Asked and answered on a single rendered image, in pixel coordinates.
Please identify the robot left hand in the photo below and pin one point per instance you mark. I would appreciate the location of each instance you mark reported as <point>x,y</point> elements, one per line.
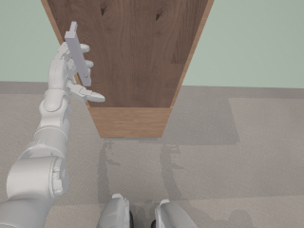
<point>60,71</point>

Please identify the robot left upper arm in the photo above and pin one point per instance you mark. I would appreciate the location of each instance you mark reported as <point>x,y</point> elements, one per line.
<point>34,185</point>

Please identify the robot left forearm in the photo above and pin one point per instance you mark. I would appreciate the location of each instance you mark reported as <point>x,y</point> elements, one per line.
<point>51,136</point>

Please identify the robot left shin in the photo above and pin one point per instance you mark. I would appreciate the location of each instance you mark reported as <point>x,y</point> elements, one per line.
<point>120,196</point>

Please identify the cupboard door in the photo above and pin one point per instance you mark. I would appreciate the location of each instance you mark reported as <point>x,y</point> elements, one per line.
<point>139,48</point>

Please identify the robot shin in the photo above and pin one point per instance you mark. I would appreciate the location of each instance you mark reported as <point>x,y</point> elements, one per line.
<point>163,201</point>
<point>120,196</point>

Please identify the handle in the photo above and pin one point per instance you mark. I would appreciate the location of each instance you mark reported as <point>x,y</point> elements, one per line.
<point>77,55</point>

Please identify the robot right shin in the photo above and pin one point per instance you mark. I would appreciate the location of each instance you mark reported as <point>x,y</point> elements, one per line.
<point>163,201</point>

